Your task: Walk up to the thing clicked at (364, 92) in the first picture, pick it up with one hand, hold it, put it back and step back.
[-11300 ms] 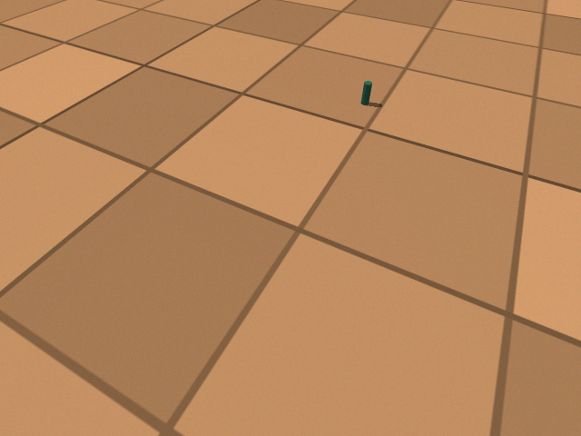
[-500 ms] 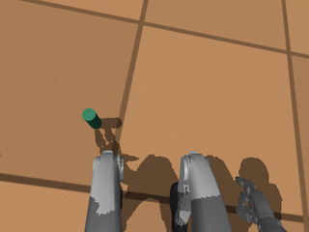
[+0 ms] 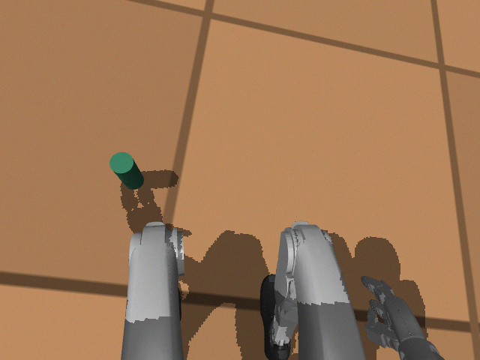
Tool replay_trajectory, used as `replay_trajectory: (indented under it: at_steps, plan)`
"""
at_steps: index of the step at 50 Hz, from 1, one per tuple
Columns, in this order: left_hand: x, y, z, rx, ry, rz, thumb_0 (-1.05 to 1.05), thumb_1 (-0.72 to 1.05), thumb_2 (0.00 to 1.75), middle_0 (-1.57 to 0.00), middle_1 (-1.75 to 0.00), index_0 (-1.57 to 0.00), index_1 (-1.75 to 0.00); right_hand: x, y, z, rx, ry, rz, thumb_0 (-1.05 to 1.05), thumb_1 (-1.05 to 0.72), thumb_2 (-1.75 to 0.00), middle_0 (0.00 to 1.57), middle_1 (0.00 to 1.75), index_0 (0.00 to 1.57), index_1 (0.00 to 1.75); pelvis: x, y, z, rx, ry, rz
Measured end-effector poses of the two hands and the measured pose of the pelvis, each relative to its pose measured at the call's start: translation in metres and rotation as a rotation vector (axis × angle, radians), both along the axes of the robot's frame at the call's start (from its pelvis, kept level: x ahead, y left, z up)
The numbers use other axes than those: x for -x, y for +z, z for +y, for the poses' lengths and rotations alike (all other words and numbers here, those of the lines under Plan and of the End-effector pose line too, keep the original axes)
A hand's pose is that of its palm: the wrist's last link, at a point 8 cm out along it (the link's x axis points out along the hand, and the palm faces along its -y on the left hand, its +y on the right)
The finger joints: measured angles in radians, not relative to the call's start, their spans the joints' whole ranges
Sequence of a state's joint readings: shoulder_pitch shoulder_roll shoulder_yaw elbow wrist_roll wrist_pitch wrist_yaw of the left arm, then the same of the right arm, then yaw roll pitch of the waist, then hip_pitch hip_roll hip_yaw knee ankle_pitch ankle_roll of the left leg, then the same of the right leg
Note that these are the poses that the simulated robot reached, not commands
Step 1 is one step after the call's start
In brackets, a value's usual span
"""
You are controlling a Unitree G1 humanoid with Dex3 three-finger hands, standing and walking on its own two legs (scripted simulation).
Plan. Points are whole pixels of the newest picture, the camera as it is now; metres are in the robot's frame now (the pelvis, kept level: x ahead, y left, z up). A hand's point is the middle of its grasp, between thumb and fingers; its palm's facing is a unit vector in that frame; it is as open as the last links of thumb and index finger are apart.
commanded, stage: go down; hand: left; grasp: from the side
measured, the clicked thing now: (128, 172) +0.48 +0.26 -0.33
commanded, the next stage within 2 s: approach in 0.50 s
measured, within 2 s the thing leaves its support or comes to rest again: neither
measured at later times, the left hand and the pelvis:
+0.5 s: hand out of the picture +0.37 +0.44 -0.01, palm faces +0.29 -0.95 -0.14, open 17.1 cm; pelvis +0.00 +0.00 -0.03, yaw +0 degrees
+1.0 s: hand (9, 175) +0.40 +0.41 -0.13, palm faces +0.25 -0.97 -0.01, open 17.6 cm; pelvis -0.01 +0.01 -0.08, yaw -4 degrees
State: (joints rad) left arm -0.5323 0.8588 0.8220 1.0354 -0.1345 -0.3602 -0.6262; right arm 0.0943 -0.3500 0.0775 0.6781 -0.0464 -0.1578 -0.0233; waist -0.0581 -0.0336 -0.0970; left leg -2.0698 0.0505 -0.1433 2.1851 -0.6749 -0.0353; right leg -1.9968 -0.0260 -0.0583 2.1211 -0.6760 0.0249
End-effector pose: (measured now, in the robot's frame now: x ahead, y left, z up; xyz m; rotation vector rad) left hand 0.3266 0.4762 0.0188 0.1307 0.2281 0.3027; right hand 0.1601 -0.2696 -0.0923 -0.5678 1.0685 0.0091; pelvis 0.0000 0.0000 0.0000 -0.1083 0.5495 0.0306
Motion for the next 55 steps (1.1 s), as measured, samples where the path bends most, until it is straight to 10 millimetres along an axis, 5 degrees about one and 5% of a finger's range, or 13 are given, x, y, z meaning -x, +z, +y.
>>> replay_trajectory:
  at_steps: [37,43,55]
  plan:
    - [-0.01,-0.033,0.013,0.024,0.005,-0.095,-0.01,-0.52,0.09,-0.06,-0.1,-0.04,-0.11,0.006,-0.032,-0.002,0.024,0.048,0.039,0.0,-0.92,-0.91,0.2,0.3,0.2,0.3,0.003,-0.039,0.001,0.014,-0.011,-0.025]
    - [-0.018,-0.072,0.004,0.062,0.001,-0.145,-0.01,-0.58,0.05,-0.08,-0.1,-0.06,-0.11,0.006,-0.041,-0.001,0.048,0.096,0.047,0.0,-0.91,-0.9,0.2,0.3,0.2,0.3,0.005,-0.055,0.003,0.026,-0.024,-0.054]
    - [-0.048,-0.197,-0.047,0.133,-0.061,-0.126,-0.01,-0.6,0.04,-0.09,-0.11,-0.07,-0.12,0.009,-0.058,0.008,0.144,0.198,0.132,0.0,-0.91,-0.9,0.2,0.3,0.2,0.3,0.007,-0.094,0.009,0.074,-0.053,-0.152]
